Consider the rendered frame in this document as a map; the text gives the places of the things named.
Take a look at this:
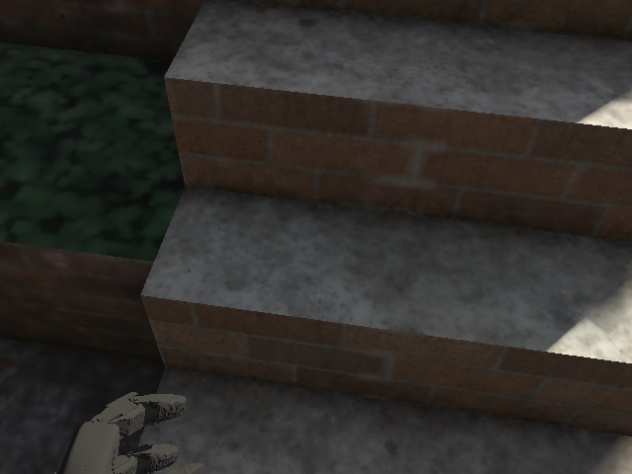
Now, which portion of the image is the left robot hand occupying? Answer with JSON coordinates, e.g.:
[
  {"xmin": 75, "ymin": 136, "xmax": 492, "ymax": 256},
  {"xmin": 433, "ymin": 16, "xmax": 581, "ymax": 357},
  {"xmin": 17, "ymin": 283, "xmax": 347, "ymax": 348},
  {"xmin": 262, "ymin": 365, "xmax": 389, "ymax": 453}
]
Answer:
[{"xmin": 54, "ymin": 392, "xmax": 204, "ymax": 474}]

